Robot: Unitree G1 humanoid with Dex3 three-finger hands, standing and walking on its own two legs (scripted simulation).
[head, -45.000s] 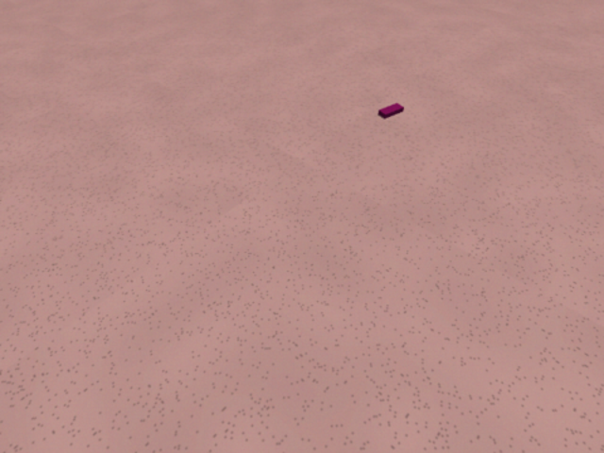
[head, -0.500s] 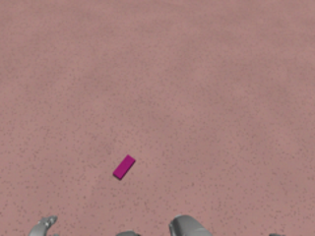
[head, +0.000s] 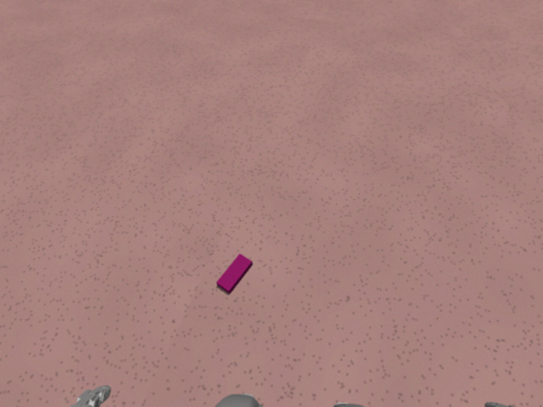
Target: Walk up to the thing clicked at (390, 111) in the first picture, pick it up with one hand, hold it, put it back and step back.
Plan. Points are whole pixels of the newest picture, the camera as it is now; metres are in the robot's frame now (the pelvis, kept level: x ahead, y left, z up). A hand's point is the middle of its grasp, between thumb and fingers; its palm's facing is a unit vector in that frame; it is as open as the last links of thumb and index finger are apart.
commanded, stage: step back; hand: left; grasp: from above
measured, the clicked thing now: (234, 273) +0.64 +0.20 -0.75
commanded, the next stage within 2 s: none
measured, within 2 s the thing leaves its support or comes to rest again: neither
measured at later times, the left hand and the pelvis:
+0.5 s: hand out of the picture -0.08 +0.25 -0.16, palm faces -0.04 -0.91 -0.41, open 7.4 cm; pelvis -0.17 -0.03 -0.02, yaw -2 degrees
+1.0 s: hand out of the picture -0.22 +0.24 -0.15, palm faces +0.05 -0.93 -0.37, open 7.4 cm; pelvis -0.34 -0.03 +0.00, yaw +2 degrees
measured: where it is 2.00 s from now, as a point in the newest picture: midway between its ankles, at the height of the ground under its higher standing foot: outside the picture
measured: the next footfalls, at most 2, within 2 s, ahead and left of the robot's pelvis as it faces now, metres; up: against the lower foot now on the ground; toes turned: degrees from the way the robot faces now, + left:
left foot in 0.08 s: +0.00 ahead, +0.12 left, +0.00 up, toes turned -1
right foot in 0.46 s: -0.15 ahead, -0.15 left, +0.00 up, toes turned +0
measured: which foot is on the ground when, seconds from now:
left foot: up 0.00-0.06, down 0.08-0.48, up 0.50-0.80, down 0.82-1.00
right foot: down 0.00-0.10, up 0.12-0.44, down 0.46-0.84, up 0.86-1.00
